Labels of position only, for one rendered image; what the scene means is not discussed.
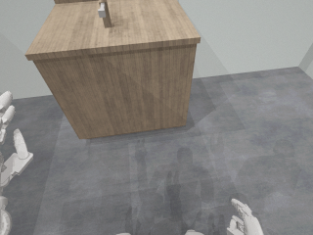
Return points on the counter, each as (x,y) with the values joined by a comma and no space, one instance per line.
(130,71)

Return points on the robot left forearm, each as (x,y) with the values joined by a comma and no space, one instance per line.
(6,221)

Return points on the robot left hand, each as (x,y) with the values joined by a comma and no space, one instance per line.
(19,160)

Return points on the tap lever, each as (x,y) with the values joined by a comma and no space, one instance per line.
(101,11)

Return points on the robot right hand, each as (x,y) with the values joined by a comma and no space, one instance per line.
(248,226)

